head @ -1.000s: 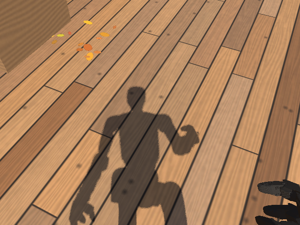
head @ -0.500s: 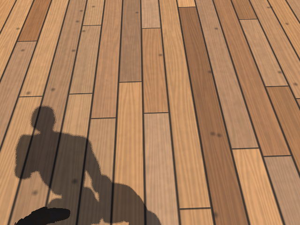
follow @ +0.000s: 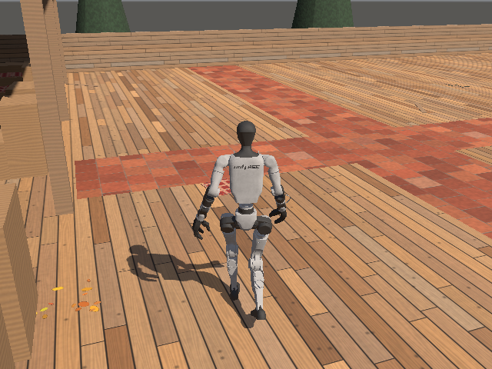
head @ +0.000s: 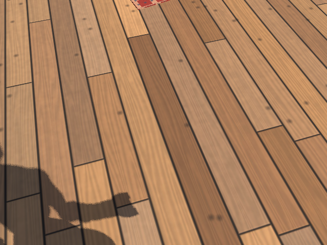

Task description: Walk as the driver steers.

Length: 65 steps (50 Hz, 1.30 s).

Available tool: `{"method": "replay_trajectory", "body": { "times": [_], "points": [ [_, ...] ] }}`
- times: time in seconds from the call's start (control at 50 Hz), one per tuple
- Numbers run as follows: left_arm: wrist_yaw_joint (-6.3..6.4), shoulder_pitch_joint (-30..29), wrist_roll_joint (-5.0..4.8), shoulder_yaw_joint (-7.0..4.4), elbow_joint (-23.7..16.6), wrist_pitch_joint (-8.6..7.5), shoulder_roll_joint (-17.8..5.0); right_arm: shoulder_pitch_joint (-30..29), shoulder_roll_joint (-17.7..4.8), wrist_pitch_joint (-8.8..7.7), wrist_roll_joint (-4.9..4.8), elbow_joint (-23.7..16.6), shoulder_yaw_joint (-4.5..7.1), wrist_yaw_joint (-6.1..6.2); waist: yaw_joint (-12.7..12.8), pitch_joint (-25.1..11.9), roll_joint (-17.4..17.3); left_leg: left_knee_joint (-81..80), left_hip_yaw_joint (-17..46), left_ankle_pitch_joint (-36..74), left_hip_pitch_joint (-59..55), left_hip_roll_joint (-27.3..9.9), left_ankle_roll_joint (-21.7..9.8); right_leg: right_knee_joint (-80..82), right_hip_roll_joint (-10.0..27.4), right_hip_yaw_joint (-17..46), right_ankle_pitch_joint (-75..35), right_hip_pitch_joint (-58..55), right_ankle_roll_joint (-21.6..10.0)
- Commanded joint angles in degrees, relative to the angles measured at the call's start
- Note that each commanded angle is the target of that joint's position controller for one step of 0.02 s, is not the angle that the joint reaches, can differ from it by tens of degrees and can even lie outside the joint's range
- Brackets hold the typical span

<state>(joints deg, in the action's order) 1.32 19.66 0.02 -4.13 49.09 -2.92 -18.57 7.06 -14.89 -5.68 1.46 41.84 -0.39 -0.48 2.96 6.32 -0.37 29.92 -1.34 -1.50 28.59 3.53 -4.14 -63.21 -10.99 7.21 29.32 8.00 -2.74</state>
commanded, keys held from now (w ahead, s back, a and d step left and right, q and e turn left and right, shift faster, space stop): q+shift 0.56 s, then shift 0.14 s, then e+shift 0.12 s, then w+e+shift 0.18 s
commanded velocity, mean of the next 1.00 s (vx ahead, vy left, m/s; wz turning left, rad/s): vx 0.12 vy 0.00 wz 0.44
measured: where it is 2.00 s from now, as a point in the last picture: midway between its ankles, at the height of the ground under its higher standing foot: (196, 135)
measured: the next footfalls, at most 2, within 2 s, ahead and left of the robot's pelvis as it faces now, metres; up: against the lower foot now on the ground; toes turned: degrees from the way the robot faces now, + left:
right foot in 0.50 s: +0.21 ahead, -0.08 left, +0.00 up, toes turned +34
left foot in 0.90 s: +0.06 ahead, +0.08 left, +0.00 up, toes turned +27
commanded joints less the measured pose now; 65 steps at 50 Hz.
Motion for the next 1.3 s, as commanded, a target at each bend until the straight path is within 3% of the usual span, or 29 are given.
{"method": "replay_trajectory", "body": {
  "times": [0.02, 0.04, 0.06, 0.14, 0.22, 0.28, 0.36, 0.46, 0.48, 0.5, 0.52, 0.54, 0.58, 0.62, 0.72, 0.78, 0.82, 0.86, 0.88, 0.9, 0.92, 0.94, 0.96, 0.98, 1.02, 1.14, 1.24, 1.26, 1.3],
  "points": [
    [0.01, 4.70, 2.29, 0.32, -3.42, 0.33, -5.14, 6.95, -7.15, 1.58, -2.02, -1.92, 3.46, -0.10, -2.63, -19.84, -1.06, -6.47, 29.71, 40.50, -35.83, -19.42, -14.32, -17.76, 5.47, -1.90, -6.06, 22.21, 2.83],
    [-0.30, -1.89, 3.12, 0.28, -5.41, 0.78, -5.47, 8.92, -6.94, 2.02, -1.99, -0.60, 3.43, 0.01, -3.89, -15.45, 1.93, -8.25, 26.65, 38.26, -30.01, -16.37, -12.61, -14.81, 6.28, -2.54, -6.13, 22.77, 3.10],
    [-0.67, -2.72, 3.48, 0.61, -6.83, 1.78, -4.40, 10.95, -7.83, 2.38, -2.15, 0.78, 3.80, 0.31, -2.84, -13.88, 1.30, -9.00, 25.59, 37.58, -26.42, -14.51, -11.54, -11.75, 7.20, -2.28, -6.96, 21.55, 3.45],
    [-0.28, -2.67, 2.80, 1.96, -8.12, 4.57, -1.90, 10.99, -9.94, 3.73, -1.15, 1.47, 5.06, -0.35, -0.28, -13.71, -1.73, -10.75, 24.29, 27.47, -16.86, -10.10, -8.42, -1.96, 7.83, -2.90, -5.15, 17.44, 4.83],
    [0.33, -9.28, 2.24, 2.12, -10.01, 5.97, -2.93, 10.71, -11.34, 6.19, -0.85, 0.01, 6.51, 0.06, -1.97, -11.66, -5.50, -15.38, 29.24, -5.12, -11.25, -6.95, -4.37, 5.63, 7.64, -2.12, -8.20, 18.43, 5.20],
    [0.60, -13.60, 1.78, 2.15, -10.69, 5.77, -3.33, 11.77, -11.71, 7.59, -1.03, -0.35, 7.41, 0.34, -4.37, -9.35, -7.49, -18.17, 34.01, -22.06, -12.79, -6.16, -2.84, 10.71, 7.42, -0.66, -10.22, 20.64, 5.14],
    [0.97, -16.26, 0.92, 2.51, -11.00, 3.99, -2.79, 12.67, -12.06, 8.56, -0.66, -0.19, 8.36, 0.44, -6.50, -8.17, -8.11, -16.89, 37.45, -22.90, -16.61, -5.56, -3.13, 18.28, 5.92, 0.46, -9.51, 19.93, 3.91],
    [2.04, -10.63, -0.05, 2.24, -9.84, 2.09, -3.66, 7.48, -11.98, 8.75, -0.60, -1.57, 8.68, -0.26, -3.58, -7.77, -9.62, -15.68, 40.50, -21.88, -10.76, -3.00, -0.28, 36.20, 3.97, 0.56, -9.83, 4.99, 1.32],
    [2.64, -7.92, 0.13, 1.80, -9.23, 1.77, -4.81, 6.29, -11.40, 8.48, -1.12, -1.96, 8.46, -0.29, -1.84, -7.79, -8.55, -14.55, 38.72, -27.21, -6.71, -0.25, 2.50, 44.40, 5.96, 0.90, -13.02, -1.69, 0.63],
    [3.37, -8.52, 0.25, 0.81, -10.14, 1.74, -8.73, 9.50, -8.69, 8.16, -1.72, -1.91, 7.78, -0.08, -3.66, -10.41, -1.15, -5.79, 32.48, -34.05, -3.26, 3.98, 5.43, 50.54, 15.91, 9.65, -6.34, -6.93, -1.45],
    [3.17, -13.51, 1.14, 0.10, -12.72, 2.19, -13.63, 11.17, -6.79, 8.07, -2.49, -2.68, 7.70, 0.34, -4.89, -11.40, 12.29, 14.28, 15.46, -33.19, 2.24, 12.27, 7.48, 55.48, 31.72, 26.21, -1.02, -5.20, -7.50],
    [2.76, -17.63, 1.97, 0.71, -13.14, 2.61, -10.15, 9.06, -13.51, 7.87, 0.30, -1.71, 8.98, 0.47, -5.43, -6.12, 4.69, 24.94, 11.23, -27.52, 5.64, 6.46, 7.98, 55.17, 31.48, 21.82, -9.97, 2.22, -9.39],
    [2.09, -17.20, 1.38, 2.08, -12.90, 2.78, -4.37, 10.11, -12.14, 8.56, 0.83, -1.43, 8.63, -0.48, -6.69, -6.89, 3.47, 34.48, 9.47, -22.49, 1.25, 3.56, 7.33, 48.95, 25.27, 9.53, -27.72, 4.81, -8.32],
    [1.63, -15.33, 1.59, 2.22, -13.26, 2.86, -4.23, 11.94, -10.62, 9.59, 0.14, -0.69, 7.78, -1.45, -6.07, -7.68, 6.68, 41.10, 7.23, -21.50, 2.41, 3.49, 7.39, 45.80, 21.94, 3.47, -37.70, 2.81, -8.10],
    [0.71, -4.27, 1.55, 0.98, -9.68, 2.46, -6.52, 4.41, -8.44, 10.17, -0.93, -2.65, 5.81, -1.37, -0.84, -7.99, 9.55, 29.81, 7.75, -24.28, 4.14, 3.16, 8.04, 41.77, 22.65, 3.38, -50.43, -6.87, -9.18],
    [-0.29, -6.57, 1.37, 1.98, -8.58, 1.89, -4.57, 4.00, -4.99, 10.52, -1.50, -1.29, 3.79, -0.33, -2.36, -9.53, 11.17, 12.36, 6.27, -25.69, -8.38, 1.68, 6.85, 42.20, 20.72, 2.84, -46.17, -2.71, -7.81],
    [-1.07, -4.86, 1.36, 0.87, -7.14, 2.56, -7.56, 2.53, -6.03, 10.64, -1.52, -1.04, 3.67, 1.09, -1.39, -7.50, 14.79, 4.16, 1.00, -24.66, -11.90, 2.45, 6.49, 41.32, 19.24, 6.06, -48.02, -1.71, -7.85],
    [-1.74, -1.72, 0.70, -0.51, -5.55, 3.72, -9.59, 6.07, -6.77, 9.50, -0.76, -0.21, 3.64, 1.66, -3.15, -9.69, 11.79, -7.35, -0.61, -21.13, -19.04, 3.27, 4.67, 41.61, 17.90, 9.82, -23.55, 0.87, -7.53],
    [-1.65, -2.83, 0.46, -0.75, -5.72, 4.14, -8.89, 8.74, -7.38, 8.48, -0.54, 0.68, 3.72, 1.75, -5.14, -9.28, 9.02, -13.19, 1.32, -17.48, -28.44, 1.41, 2.50, 41.65, 15.99, 10.85, -5.66, 9.64, -5.92],
    [-1.55, -6.41, 0.27, -0.37, -7.90, 3.99, -5.83, 14.74, -11.45, 7.44, 0.02, 1.88, 4.53, 2.17, -8.75, -9.00, 1.48, -16.83, 11.35, -26.52, -42.80, -8.44, -0.66, 35.82, 11.78, 7.95, 8.76, 26.68, -2.20],
    [-1.78, -10.67, -0.75, 0.84, -11.68, 3.44, -0.40, 17.22, -17.96, 7.10, 0.23, 2.14, 6.05, 2.60, -11.33, -8.18, -14.36, -22.41, 28.94, -45.83, -46.77, -23.98, -4.75, 18.50, 4.79, -5.05, 6.50, 40.76, -0.04],
    [-1.37, -15.36, 0.51, 0.24, -12.83, 3.28, -4.11, 12.69, -17.23, 6.45, 1.27, 1.92, 6.33, 2.79, -10.91, 0.08, -10.79, -25.43, 33.04, -47.48, -33.67, -28.26, -7.81, 10.56, 10.09, -2.68, -1.16, 43.54, -0.52],
    [-2.11, -14.04, 0.40, -0.57, -12.14, 3.05, -5.24, 7.64, -12.04, 5.41, 1.17, 0.95, 4.89, 2.81, -7.06, 2.41, -8.11, -25.39, 28.18, -43.60, -29.93, -24.76, -6.63, 6.92, 11.92, -0.63, -7.09, 41.55, -0.70],
    [-3.04, -10.07, 0.57, -0.99, -10.32, 2.88, -5.44, 4.12, -9.26, 4.43, 0.57, 0.18, 4.21, 2.54, -4.27, 1.45, -8.36, -25.58, 22.34, -37.18, -29.69, -21.89, -4.56, 4.62, 12.25, -1.20, -10.65, 40.40, 0.19],
    [-4.48, -6.71, 1.57, -1.51, -8.53, 3.32, -5.28, 4.13, -7.78, 2.83, 0.14, -0.11, 3.88, 2.54, -3.24, -1.60, -8.81, -25.65, 13.01, -28.77, -30.11, -18.76, -3.39, -2.04, 13.09, -4.23, -14.06, 39.38, 1.53],
    [-6.72, -13.59, 1.68, -0.98, -12.57, 4.34, -2.93, 10.84, -9.25, 0.57, 0.82, 2.81, 4.85, 1.66, -4.88, 2.10, -5.82, -27.27, 1.55, -21.85, -30.95, -20.13, -2.66, -3.12, 16.60, -4.78, -19.90, 46.81, 2.21],
    [-8.04, -22.39, 1.79, 0.55, -16.76, 4.16, -1.55, 13.28, -10.46, -0.06, 1.22, 4.87, 5.29, 1.53, -6.84, 5.44, -4.69, -28.94, -8.58, -12.22, -31.32, -20.16, -1.81, 11.11, 17.87, -12.25, -20.23, 41.13, -2.24],
    [-7.97, -23.27, 1.72, 0.94, -17.40, 4.16, -1.02, 13.93, -10.90, 0.06, 1.24, 5.41, 5.38, 1.50, -6.79, 5.56, -4.49, -27.55, -10.40, -5.27, -32.70, -20.34, -1.61, 13.51, 17.24, -14.02, -18.34, 39.57, -3.84],
    [-6.90, -19.52, 1.21, 0.91, -16.85, 4.18, -1.45, 13.61, -12.65, 0.50, 1.13, 5.71, 5.60, 1.47, -3.75, 0.88, -5.33, -17.09, -14.64, 31.86, -34.82, -19.88, -0.75, 16.31, 11.95, -18.97, -12.55, 29.04, -7.36]
  ]
}}
Velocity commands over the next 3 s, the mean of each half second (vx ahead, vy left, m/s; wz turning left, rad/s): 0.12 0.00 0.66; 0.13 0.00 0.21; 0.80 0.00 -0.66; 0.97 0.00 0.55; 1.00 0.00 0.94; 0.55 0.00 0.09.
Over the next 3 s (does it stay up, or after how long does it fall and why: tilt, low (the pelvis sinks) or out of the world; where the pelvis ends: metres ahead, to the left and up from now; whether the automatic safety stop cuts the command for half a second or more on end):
stays up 1.53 0.39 0.02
